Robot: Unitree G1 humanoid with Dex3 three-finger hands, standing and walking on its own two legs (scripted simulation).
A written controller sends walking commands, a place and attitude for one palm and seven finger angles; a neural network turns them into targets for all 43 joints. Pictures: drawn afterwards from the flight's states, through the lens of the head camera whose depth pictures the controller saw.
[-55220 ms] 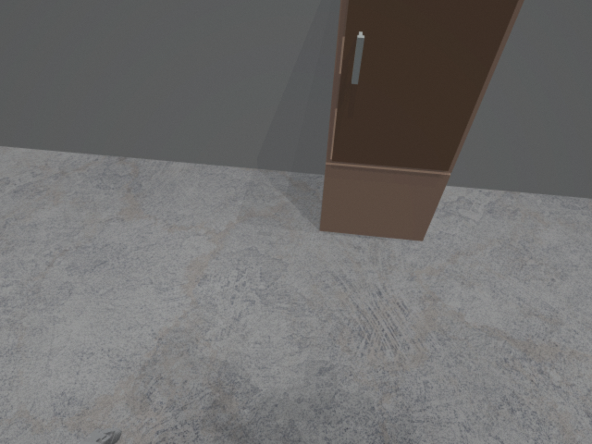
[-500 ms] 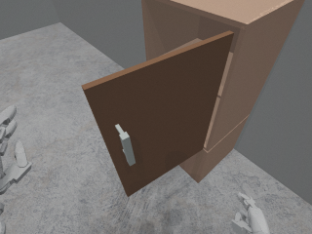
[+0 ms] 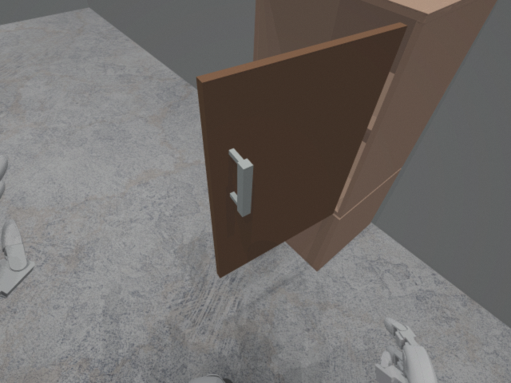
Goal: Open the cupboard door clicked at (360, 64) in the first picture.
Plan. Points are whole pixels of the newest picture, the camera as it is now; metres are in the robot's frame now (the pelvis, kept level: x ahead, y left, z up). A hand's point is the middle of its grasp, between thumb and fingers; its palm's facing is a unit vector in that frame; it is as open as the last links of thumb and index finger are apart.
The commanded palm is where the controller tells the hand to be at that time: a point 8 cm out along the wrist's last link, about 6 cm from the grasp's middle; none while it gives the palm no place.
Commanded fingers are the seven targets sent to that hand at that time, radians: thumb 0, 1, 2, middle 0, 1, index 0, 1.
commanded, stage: step back with the hand held close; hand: left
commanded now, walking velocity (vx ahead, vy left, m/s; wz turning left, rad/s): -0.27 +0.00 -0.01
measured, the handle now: (239, 183) +0.44 +0.06 +0.06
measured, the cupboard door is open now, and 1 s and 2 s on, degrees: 82 82 82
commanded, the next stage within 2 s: stop stepping back and stand still in 0.24 s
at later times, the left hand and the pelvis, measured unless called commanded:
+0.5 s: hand out of the picture +0.06 +0.28 +0.18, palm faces +0.41 -0.82 -0.40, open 7.5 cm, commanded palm -0.01 +0.32 +0.19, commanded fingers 0.00 0.90 0.90 -0.20 -0.30 -0.20 -0.30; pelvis -0.15 +0.02 +0.01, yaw -1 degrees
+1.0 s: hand out of the picture -0.02 +0.24 +0.18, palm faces +0.26 -0.80 -0.54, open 7.5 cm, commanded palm -0.07 +0.30 +0.19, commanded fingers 0.00 0.90 0.90 -0.20 -0.30 -0.20 -0.30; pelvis -0.24 +0.02 +0.00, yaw -6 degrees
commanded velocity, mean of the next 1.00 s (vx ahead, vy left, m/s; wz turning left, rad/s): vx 0.06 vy -0.02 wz -0.03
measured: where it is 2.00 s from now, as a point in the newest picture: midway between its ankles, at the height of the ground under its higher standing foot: outside the picture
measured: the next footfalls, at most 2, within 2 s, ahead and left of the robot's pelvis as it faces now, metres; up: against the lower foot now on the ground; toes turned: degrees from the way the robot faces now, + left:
right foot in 0.06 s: +0.02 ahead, -0.12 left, +0.00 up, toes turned +4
left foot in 0.22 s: +0.09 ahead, +0.09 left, +0.00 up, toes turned +2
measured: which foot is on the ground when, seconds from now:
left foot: down 0.00-0.12, up 0.14-0.20, down 0.22-0.52, up 0.54-0.72, down 0.74-1.00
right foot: up 0.00-0.04, down 0.06-0.24, up 0.26-0.54, down 0.56-0.76, up 0.78-1.00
